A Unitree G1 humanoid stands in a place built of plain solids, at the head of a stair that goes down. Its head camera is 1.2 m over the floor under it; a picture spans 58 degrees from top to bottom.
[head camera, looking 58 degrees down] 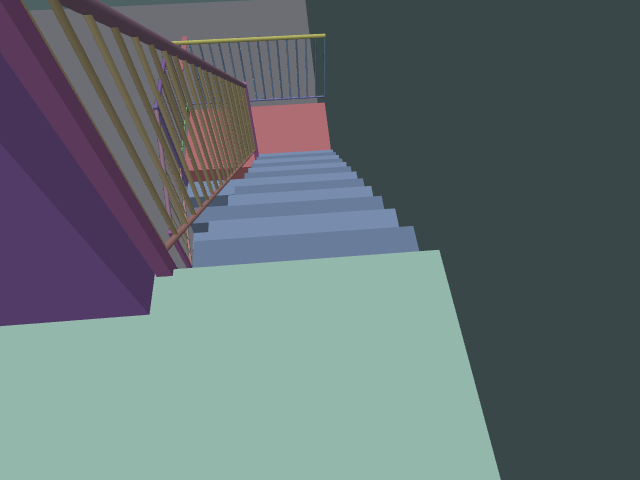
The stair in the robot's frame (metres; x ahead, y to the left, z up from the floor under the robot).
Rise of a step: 0.20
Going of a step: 0.23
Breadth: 0.85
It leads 5 degrees to the left of straight ahead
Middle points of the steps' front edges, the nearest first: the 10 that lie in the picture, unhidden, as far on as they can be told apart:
0.68 0.04 0.00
0.91 0.06 -0.20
1.14 0.08 -0.41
1.38 0.10 -0.61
1.61 0.12 -0.82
1.84 0.14 -1.02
2.08 0.16 -1.23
2.31 0.18 -1.43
2.54 0.20 -1.64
2.78 0.22 -1.84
